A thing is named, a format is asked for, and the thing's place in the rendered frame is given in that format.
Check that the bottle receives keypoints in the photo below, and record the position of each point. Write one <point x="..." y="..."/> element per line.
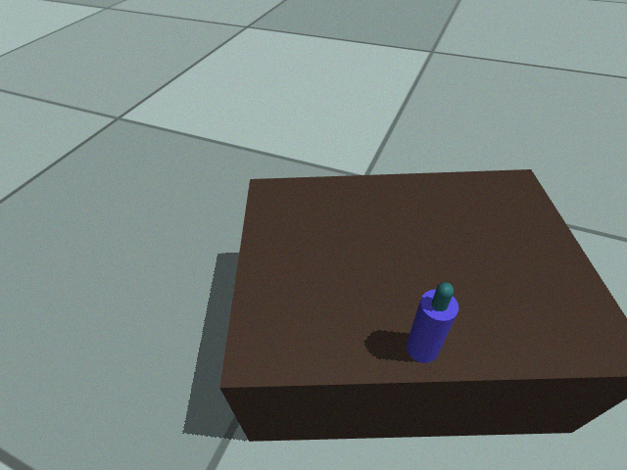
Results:
<point x="434" y="318"/>

